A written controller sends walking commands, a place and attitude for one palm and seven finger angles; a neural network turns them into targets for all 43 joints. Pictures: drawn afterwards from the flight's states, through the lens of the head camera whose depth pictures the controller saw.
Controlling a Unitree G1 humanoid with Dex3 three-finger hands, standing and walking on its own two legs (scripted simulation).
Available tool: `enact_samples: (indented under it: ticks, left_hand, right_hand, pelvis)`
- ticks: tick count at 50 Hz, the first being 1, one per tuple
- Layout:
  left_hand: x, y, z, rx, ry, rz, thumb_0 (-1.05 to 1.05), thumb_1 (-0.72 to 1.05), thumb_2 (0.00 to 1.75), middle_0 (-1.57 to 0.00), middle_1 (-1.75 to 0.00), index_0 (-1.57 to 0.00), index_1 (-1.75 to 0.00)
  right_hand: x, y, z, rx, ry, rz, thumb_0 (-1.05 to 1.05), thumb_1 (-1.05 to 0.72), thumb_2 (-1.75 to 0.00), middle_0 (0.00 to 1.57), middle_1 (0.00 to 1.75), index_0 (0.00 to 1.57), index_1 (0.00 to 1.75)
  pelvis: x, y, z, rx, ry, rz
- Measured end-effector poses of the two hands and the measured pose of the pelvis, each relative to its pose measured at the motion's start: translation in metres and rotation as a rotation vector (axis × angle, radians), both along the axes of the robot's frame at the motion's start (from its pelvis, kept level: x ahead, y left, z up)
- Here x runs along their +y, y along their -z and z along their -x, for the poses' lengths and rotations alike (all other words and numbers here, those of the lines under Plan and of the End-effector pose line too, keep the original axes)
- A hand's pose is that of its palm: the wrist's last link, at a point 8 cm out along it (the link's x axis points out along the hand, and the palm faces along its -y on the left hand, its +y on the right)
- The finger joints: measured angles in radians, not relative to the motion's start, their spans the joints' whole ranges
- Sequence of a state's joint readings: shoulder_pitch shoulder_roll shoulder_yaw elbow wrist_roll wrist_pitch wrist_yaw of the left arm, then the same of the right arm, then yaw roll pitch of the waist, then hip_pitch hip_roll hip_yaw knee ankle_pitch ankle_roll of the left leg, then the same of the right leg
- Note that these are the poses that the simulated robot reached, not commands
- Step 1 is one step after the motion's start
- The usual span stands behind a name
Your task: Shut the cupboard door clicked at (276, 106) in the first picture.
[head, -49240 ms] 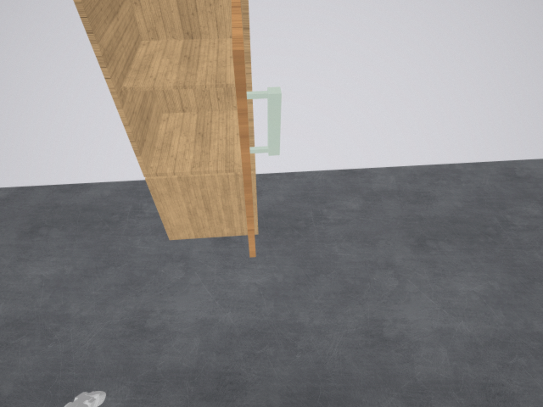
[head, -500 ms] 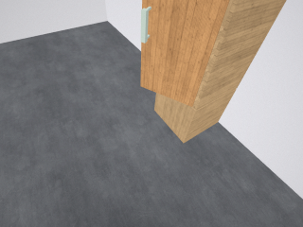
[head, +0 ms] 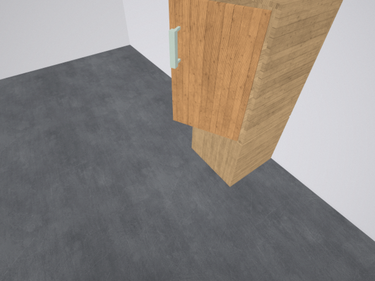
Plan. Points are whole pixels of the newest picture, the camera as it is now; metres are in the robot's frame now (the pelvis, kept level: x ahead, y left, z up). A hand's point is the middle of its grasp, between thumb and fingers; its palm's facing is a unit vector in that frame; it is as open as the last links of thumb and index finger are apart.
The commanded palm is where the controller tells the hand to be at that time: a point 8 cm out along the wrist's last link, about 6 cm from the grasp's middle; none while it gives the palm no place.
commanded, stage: let the arm hang, fingers relaxed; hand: left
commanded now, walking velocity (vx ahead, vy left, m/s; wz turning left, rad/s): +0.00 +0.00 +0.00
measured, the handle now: (176, 47) +0.92 +0.10 +0.07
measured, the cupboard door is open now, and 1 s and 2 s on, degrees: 29 29 29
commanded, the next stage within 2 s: look to check the result in 0.24 s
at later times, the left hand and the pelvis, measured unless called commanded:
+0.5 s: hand out of the picture +0.01 +0.20 -0.17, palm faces +0.00 -0.97 -0.25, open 7.4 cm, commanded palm none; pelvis +0.00 +0.00 +0.00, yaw +0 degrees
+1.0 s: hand out of the picture +0.06 +0.21 -0.17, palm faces +0.00 -0.96 -0.29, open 7.4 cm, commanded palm none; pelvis +0.01 -0.01 +0.00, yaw +1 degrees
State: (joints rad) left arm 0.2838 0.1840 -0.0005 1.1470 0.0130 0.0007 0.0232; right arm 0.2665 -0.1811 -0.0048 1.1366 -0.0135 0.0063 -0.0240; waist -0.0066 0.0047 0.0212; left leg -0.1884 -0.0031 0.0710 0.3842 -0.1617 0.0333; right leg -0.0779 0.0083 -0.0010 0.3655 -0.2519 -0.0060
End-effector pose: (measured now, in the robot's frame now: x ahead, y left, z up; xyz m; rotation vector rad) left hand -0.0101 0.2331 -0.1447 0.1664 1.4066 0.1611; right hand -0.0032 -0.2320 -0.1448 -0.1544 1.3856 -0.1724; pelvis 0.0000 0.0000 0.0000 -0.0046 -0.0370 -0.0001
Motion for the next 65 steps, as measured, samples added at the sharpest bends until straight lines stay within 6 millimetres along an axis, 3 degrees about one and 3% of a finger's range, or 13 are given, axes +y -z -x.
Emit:
enact_samples:
  ticks: [9, 29, 49, 56, 65]
  left_hand:
    - [-0.002, 0.000, -0.014, -0.034, 0.014, 0.005, 0.00, 0.91, 0.90, -0.20, -0.30, -0.20, -0.30]
    - [0.019, -0.007, -0.019, -0.015, 0.023, -0.048, 0.00, 0.91, 0.90, -0.20, -0.30, -0.20, -0.30]
    - [0.026, -0.014, -0.061, -0.095, 0.045, -0.079, 0.00, 0.90, 0.90, -0.20, -0.30, -0.20, -0.30]
    - [0.019, -0.006, -0.059, -0.120, -0.020, -0.074, 0.00, 0.90, 0.90, -0.20, -0.30, -0.20, -0.30]
    - [0.030, 0.025, -0.022, -0.095, -0.156, -0.033, 0.00, 0.90, 0.90, -0.20, -0.30, -0.20, -0.30]
  right_hand:
    - [-0.001, -0.001, -0.009, -0.032, 0.001, 0.003, 0.00, -0.91, -0.90, 0.21, 0.30, 0.20, 0.30]
    - [-0.025, -0.006, -0.023, -0.029, -0.017, 0.047, 0.01, -0.91, -0.90, 0.21, 0.30, 0.20, 0.30]
    - [-0.044, -0.013, -0.062, -0.093, -0.048, 0.076, 0.01, -0.91, -0.90, 0.21, 0.30, 0.20, 0.30]
    - [-0.033, -0.002, -0.065, -0.054, -0.086, 0.048, 0.00, -0.91, -0.90, 0.20, 0.29, 0.20, 0.30]
    - [0.003, 0.012, -0.079, -0.032, -0.181, 0.035, 0.01, -0.91, -0.90, 0.21, 0.30, 0.20, 0.30]
  pelvis:
    - [0.000, 0.000, 0.000, 0.000, 0.005, -0.001]
    - [-0.003, -0.001, -0.004, 0.004, 0.004, -0.002]
    - [-0.009, -0.002, -0.014, 0.010, -0.005, -0.004]
    - [-0.009, 0.005, -0.012, 0.017, -0.066, 0.004]
    - [0.011, 0.026, -0.012, -0.002, -0.183, 0.006]
